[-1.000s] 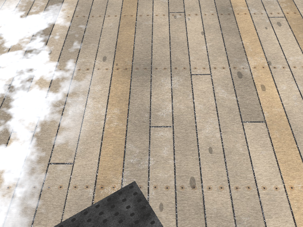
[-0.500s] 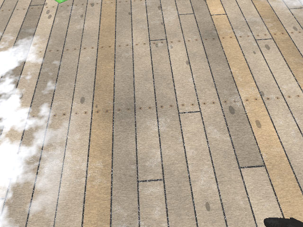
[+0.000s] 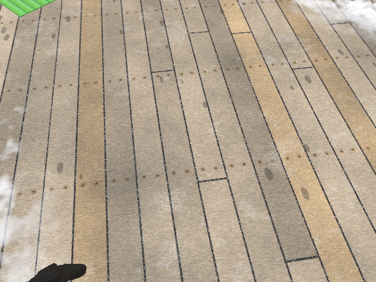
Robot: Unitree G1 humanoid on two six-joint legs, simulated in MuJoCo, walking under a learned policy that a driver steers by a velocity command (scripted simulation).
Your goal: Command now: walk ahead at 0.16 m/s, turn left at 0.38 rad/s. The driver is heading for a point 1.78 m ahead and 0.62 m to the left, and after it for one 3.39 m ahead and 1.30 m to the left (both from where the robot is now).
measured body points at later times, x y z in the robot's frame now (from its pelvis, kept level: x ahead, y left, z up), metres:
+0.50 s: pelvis +0.06 +0.01 -0.01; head +0.09 +0.05 +0.44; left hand +0.13 +0.33 -0.13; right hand +0.27 -0.23 -0.10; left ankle +0.05 +0.11 -0.74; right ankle +0.14 -0.12 -0.72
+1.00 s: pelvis +0.09 +0.01 +0.00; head +0.12 +0.01 +0.44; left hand +0.09 +0.31 -0.11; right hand +0.36 -0.15 -0.11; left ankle +0.05 +0.11 -0.74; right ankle +0.15 -0.10 -0.74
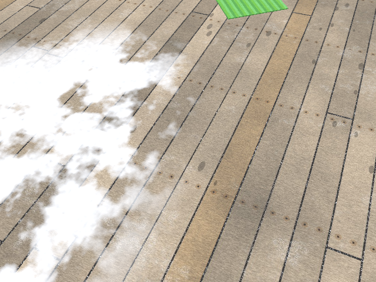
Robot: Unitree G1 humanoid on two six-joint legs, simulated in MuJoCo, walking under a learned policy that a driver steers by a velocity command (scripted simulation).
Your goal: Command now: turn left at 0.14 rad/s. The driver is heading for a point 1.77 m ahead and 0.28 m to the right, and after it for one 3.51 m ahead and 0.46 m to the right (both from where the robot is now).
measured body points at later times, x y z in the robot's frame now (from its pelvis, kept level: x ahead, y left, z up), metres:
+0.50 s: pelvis +0.01 -0.01 +0.00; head +0.02 -0.01 +0.45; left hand +0.13 +0.25 -0.12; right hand +0.12 -0.27 -0.12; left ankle +0.01 +0.11 -0.74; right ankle +0.00 -0.13 -0.74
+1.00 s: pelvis +0.03 +0.00 +0.00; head +0.03 +0.01 +0.45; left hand +0.06 +0.27 -0.14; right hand +0.10 -0.27 -0.12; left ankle +0.02 +0.11 -0.72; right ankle +0.00 -0.13 -0.74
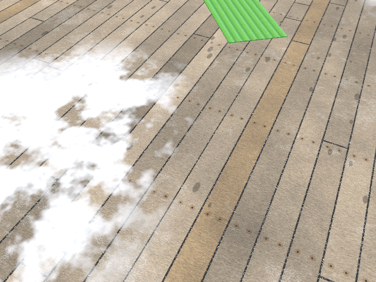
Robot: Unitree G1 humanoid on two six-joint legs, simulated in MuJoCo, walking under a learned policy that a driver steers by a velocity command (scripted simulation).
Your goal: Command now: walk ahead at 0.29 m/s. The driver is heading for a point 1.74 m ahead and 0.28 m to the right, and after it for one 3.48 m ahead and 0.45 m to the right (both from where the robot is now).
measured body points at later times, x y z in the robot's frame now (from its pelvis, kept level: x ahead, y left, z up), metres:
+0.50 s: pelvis +0.21 -0.01 -0.02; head +0.25 +0.00 +0.43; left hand +0.46 +0.21 -0.10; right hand +0.12 -0.26 -0.15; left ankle +0.02 +0.13 -0.74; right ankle +0.37 -0.12 -0.73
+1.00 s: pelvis +0.51 -0.01 +0.00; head +0.54 +0.00 +0.45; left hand +0.47 +0.26 -0.14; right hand +0.72 -0.24 -0.10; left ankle +0.69 +0.12 -0.72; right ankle +0.37 -0.12 -0.74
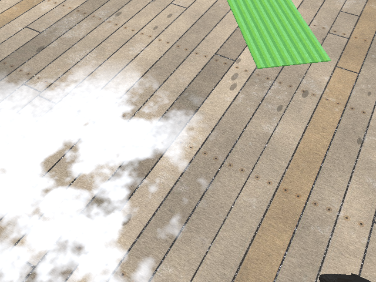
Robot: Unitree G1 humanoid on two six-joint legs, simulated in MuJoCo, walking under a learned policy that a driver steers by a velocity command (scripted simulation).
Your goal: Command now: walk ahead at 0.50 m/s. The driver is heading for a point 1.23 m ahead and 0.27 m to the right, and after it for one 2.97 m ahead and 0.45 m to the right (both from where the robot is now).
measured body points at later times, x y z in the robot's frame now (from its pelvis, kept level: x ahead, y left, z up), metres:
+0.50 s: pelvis +0.28 +0.02 +0.00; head +0.31 +0.00 +0.45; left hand +0.49 +0.23 -0.11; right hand +0.26 -0.26 -0.14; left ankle +0.18 +0.12 -0.73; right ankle +0.44 -0.15 -0.70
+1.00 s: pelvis +0.55 -0.08 +0.01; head +0.57 -0.11 +0.46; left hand +0.71 +0.16 -0.10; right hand +0.65 -0.39 -0.09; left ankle +0.79 +0.00 -0.69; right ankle +0.45 -0.13 -0.73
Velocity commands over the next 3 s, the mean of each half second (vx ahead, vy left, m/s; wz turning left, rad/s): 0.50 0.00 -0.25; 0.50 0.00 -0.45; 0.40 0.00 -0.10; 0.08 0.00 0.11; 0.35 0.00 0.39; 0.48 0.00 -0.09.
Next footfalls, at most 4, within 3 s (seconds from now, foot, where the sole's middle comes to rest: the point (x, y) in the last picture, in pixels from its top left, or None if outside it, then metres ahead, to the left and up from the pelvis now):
0.06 left None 0.22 0.12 -0.77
0.60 right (249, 280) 0.49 -0.14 -0.77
1.12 left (227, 190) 0.84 -0.05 -0.77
1.56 right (297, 178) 0.92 -0.34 -0.77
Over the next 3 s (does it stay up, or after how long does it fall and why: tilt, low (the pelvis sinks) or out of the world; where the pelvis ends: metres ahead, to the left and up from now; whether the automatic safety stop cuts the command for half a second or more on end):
stays up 1.34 -0.22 0.00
